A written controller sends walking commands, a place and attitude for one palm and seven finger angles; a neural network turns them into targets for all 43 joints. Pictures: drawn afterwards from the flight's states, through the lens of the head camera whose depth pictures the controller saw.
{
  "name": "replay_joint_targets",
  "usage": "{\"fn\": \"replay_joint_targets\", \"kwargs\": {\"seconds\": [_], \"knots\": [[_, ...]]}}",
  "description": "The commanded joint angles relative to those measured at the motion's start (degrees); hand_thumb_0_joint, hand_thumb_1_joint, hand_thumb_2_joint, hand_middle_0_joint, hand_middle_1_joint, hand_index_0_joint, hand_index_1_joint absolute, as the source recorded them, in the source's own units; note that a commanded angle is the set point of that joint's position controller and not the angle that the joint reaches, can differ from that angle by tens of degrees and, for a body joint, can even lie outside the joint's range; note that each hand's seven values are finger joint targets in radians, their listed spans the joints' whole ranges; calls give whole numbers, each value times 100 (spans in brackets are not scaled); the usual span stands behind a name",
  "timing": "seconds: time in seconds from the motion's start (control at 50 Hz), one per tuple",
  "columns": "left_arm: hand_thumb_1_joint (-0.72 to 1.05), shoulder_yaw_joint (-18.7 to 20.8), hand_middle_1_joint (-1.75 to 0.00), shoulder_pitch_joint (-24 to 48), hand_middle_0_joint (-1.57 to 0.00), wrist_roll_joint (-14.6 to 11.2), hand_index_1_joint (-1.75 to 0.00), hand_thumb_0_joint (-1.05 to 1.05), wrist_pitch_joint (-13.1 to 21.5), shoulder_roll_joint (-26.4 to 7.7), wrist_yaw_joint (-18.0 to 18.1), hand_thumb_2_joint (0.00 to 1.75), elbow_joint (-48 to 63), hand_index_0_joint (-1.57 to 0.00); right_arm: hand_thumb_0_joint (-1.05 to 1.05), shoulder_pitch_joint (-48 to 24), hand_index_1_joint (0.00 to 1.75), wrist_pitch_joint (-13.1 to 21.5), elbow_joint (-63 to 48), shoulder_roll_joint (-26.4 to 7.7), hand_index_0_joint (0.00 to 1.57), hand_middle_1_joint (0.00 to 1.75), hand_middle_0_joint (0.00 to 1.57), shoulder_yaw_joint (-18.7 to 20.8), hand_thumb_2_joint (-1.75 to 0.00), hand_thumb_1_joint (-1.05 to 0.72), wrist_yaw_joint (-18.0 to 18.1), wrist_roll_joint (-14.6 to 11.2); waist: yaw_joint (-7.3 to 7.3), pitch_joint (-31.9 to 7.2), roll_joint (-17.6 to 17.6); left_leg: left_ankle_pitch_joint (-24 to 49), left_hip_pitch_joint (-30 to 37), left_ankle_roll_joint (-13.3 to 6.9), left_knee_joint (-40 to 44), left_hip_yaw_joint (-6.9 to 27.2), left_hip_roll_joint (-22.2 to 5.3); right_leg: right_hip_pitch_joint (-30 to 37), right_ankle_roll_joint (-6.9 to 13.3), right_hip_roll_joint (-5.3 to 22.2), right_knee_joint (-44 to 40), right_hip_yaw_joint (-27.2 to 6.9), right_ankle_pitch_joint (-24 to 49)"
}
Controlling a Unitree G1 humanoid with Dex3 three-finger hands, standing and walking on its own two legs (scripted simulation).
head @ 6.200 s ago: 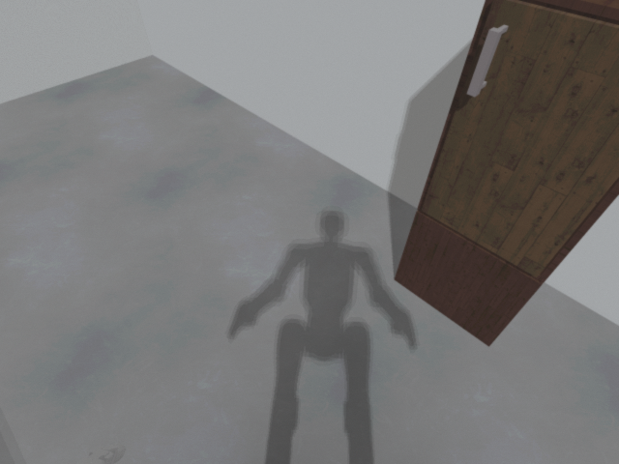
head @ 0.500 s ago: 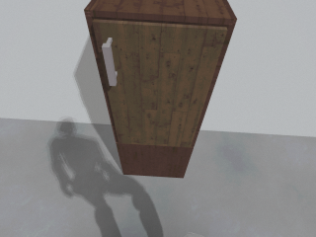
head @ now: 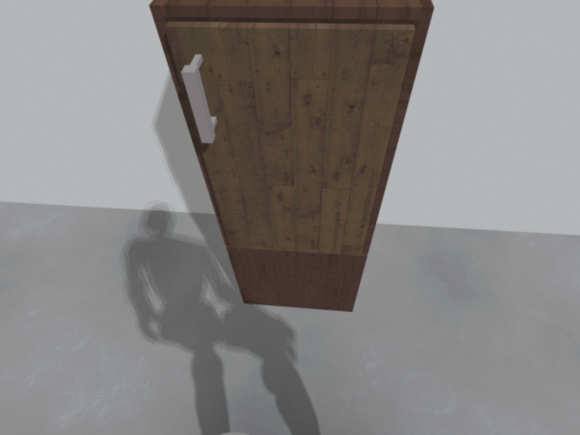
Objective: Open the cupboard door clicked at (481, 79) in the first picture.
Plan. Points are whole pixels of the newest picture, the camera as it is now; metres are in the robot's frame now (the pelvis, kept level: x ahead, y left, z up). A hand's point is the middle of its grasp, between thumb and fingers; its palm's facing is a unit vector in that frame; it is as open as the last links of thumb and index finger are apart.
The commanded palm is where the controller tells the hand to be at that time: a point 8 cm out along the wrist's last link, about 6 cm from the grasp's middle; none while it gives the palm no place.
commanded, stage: come to a stop and stand still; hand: left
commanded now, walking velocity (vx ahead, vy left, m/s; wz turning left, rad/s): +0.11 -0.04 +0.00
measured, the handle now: (203, 100) +0.58 +0.19 +0.14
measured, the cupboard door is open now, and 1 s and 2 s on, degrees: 0 0 0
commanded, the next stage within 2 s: look again from close up in 0.38 s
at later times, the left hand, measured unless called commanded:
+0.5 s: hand out of the picture -0.01 +0.20 -0.18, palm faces -0.02 -0.98 -0.18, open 7.4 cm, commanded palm none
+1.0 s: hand out of the picture +0.00 +0.17 -0.18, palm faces +0.04 -0.98 -0.20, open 7.3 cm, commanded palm none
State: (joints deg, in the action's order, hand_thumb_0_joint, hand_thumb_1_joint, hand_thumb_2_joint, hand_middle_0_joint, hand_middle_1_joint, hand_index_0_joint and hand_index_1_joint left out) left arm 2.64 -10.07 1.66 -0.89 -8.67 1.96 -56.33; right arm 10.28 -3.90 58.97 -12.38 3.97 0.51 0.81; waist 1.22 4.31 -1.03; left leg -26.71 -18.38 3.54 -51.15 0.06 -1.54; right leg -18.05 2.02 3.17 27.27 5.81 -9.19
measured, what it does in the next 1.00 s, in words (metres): steps on the spot: left foot, then right foot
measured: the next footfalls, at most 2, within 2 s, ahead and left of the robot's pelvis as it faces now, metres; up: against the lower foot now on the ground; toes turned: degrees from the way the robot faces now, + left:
left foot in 0.12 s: +0.02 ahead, +0.12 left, +0.00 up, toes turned +1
right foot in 0.52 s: +0.01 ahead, -0.11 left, +0.00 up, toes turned -4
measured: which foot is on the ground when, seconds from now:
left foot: up 0.00-0.10, down 0.12-1.00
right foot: down 0.00-0.12, up 0.14-0.50, down 0.52-1.00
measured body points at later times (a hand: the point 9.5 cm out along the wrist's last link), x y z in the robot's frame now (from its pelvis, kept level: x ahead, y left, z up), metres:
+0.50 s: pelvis -0.01 +0.02 +0.00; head +0.02 +0.03 +0.45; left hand -0.01 +0.25 -0.16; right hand -0.07 -0.20 -0.15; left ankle -0.05 +0.15 -0.74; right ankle -0.03 -0.10 -0.72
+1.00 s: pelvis +0.00 +0.00 +0.00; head -0.02 -0.01 +0.45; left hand +0.00 +0.22 -0.16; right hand +0.01 -0.23 -0.17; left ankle -0.02 +0.11 -0.74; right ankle -0.03 -0.11 -0.74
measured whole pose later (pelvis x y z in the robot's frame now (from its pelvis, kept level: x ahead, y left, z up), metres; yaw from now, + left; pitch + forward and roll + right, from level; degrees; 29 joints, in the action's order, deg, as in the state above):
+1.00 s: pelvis +0.00 +0.00 +0.00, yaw -1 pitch -2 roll +0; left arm 0.5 -18.8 0.8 0.9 -7.7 2.1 -62.9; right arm 16.3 1.0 62.4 -9.4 0.3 2.3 0.8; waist -0.4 -1.2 -1.2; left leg -17.9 -10.5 -0.1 -30.0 -2.4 -0.9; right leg -9.5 1.1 0.3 30.0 3.6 -18.9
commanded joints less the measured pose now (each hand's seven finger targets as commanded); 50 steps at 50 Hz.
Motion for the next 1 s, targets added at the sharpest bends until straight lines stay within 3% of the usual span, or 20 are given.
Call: {"fn": "replay_joint_targets", "kwargs": {"seconds": [0.0, 0.06, 0.1, 0.14, 0.18, 0.24, 0.34, 0.42, 0.44, 0.46, 0.48, 0.5, 0.52, 0.54, 0.56, 0.6, 0.66, 0.7, 0.8, 0.98], "knots": [[90, 260, -30, -358, -20, 50, -30, 0, 55, -1235, 18, 90, 112, -20, 0, 487, 30, 211, -246, -72, 20, 30, 20, -53, -90, -90, -24, -25, 72, -752, 1169, 137, 293, -157, 1479, -260, 82, 759, 669, 1206, -1204, -1633, -269], [90, 162, -30, -80, -20, -62, -30, 0, -2, -1004, -19, 90, 36, -20, 0, 1282, 30, 316, 92, -126, 20, 30, 20, -104, -90, -90, 18, -9, -319, -705, 691, 1021, 1724, -276, 3096, -229, -15, -328, 50, 633, -912, -1097, -1786], [90, 42, -30, -129, -20, -137, -30, 0, -52, -476, -67, 90, 80, -20, 0, 896, 30, 360, -82, -724, 20, 30, 20, -30, -90, -90, 64, 96, -264, -3, -1413, -1172, 369, -823, 4522, 1758, -1554, -691, -356, -112, 551, -266, -1564], [90, 65, -30, -131, -20, -13, -30, 0, -103, -533, -98, 90, -86, -20, 0, 196, 30, 376, -258, -683, 20, 30, 20, -110, -90, -90, 109, 117, -103, 652, -1336, -1518, -803, -1029, 5060, 1926, -1671, -329, -350, -61, 1671, -601, -1301], [90, 104, -30, -528, -20, 14, -30, 0, -102, -578, -176, 90, -281, -20, 0, 221, 30, 423, -212, -541, 20, 30, 20, -164, -90, -90, 168, 75, 42, 669, -910, -790, -388, -912, 4761, 1434, -1357, -704, -343, -206, 2435, -687, -1066], [90, 98, -30, -676, -20, 13, -30, 0, -42, -558, -221, 90, -395, -20, 0, 669, 30, 484, -95, -540, 20, 30, 20, -117, -90, -90, 209, 60, -94, 486, -595, 167, 697, -933, 4476, 1049, -1228, -1340, -433, -186, 2815, -654, -857], [90, 42, -30, -243, -20, -18, -30, 0, -1, -499, -240, 90, -191, -20, 0, 1425, 30, 532, 174, -528, 20, 30, 20, -48, -90, -90, 280, 91, -434, -20, -576, 2522, 1900, -1262, 3875, 1155, -1576, -1461, -470, -9, 2103, -584, -1278], [90, -25, -30, -284, -20, -97, -30, 0, 48, -292, -213, 90, -246, -20, 0, 1350, 30, 502, 292, -543, 20, 30, 20, -40, -90, -90, 284, 97, -381, -345, -971, 3918, 1696, -1229, 3322, 867, -1451, -384, -379, -126, 926, -343, -1576], [90, -23, -30, -436, -20, -108, -30, 0, 67, -282, -202, 90, -334, -20, 0, 1285, 30, 498, 318, -534, 20, 30, 20, -36, -90, -90, 274, 81, -292, -365, -983, 3860, 1462, -1129, 3185, 788, -1342, -10, -351, -178, 544, -267, -1213], [90, -90, -30, -1226, -20, -49, -30, 0, 193, -515, 54, 90, -860, -20, 0, 478, 30, 586, 121, -756, 20, 30, 20, -64, -90, -90, 176, -22, 214, -532, -947, 3666, 421, -705, 1860, 183, -1220, 784, -19, 311, 268, -858, 56], [90, 48, -30, -1826, -20, -8, -30, 0, 307, -928, 5, 90, -823, -20, 0, 249, 30, 625, -205, -401, 20, 30, 20, -140, -90, -90, 81, -53, 433, -588, 166, 2464, -22, -468, 1197, -170, -451, 1352, -83, 345, -619, -848, 1650], [90, 58, -30, -1623, -20, 10, -30, 0, 318, -1001, 8, 90, -660, -20, 0, 800, 30, 621, -275, 145, 20, 30, 20, -237, -90, -90, 119, -3, 36, -853, 1428, 284, -651, -341, 672, -309, -8, 1769, 247, 1140, -394, -1545, 3377], [90, -56, -30, -1424, -20, 9, -30, 0, 364, -813, 42, 90, -645, -20, 0, 945, 30, 581, -189, 199, 20, 30, 20, -250, -90, -90, 137, 27, -13, -957, 1477, -263, -805, -316, 392, -256, -64, 1853, 551, 1369, -289, -1493, 3871], [90, -103, -30, -1226, -20, 39, -30, 0, 363, -813, 62, 90, -495, -20, 0, 997, 30, 569, -182, 237, 20, 30, 20, -218, -90, -90, 106, 7, -101, -822, 790, -107, -698, -278, 688, -365, 7, 1786, 579, 1129, -208, -1072, 3728], [90, -58, -30, -1231, -20, 29, -30, 0, 364, -759, 107, 90, -506, -20, 0, 828, 30, 555, -168, 276, 20, 30, 20, -243, -90, -90, 82, 10, -86, -829, 946, 7, -596, -287, 808, -431, 87, 1776, 529, 929, -64, -1061, 4388], [90, -52, -30, -963, -20, -62, -30, 0, 326, -659, 145, 90, -516, -20, 0, 1096, 30, 509, -80, 181, 20, 30, 20, -237, -90, -90, 94, 24, -246, -987, 1538, 510, -159, -362, 1190, -388, -34, 1497, 491, 839, 149, -788, 3790], [90, -103, -30, -696, -20, -115, -30, 0, 164, -392, 112, 90, -327, -20, 0, 1381, 30, 567, 137, -95, 20, 30, 20, -269, -90, -90, 111, 60, -309, -435, -700, 2347, 608, -562, 2518, 485, -705, 226, 48, 128, 439, -482, -86], [90, -140, -30, -839, -20, -73, -30, 0, 140, -304, 82, 90, -364, -20, 0, 1114, 30, 534, 118, -222, 20, 30, 20, -261, -90, -90, 162, 65, -126, 174, -1537, 3029, 138, -917, 2972, 885, -1074, 263, -75, -107, 462, -303, -883], [90, -138, -30, -1098, -20, -63, -30, 0, 259, -422, 38, 90, -509, -20, 0, 1103, 30, 550, 135, -5, 20, 30, 20, -306, -90, -90, 196, 13, -186, 6, 350, 2494, 405, -578, 2381, 192, -450, 493, 58, 255, -125, -738, 890], [90, -138, -30, -1194, -20, -68, -30, 0, 280, -482, 36, 90, -493, -20, 0, 988, 30, 546, 236, -48, 20, 30, 20, -321, -90, -90, 181, -8, -177, -122, 136, 2218, 638, -527, 2647, 111, -396, 685, 57, 332, -295, -774, 949]]}}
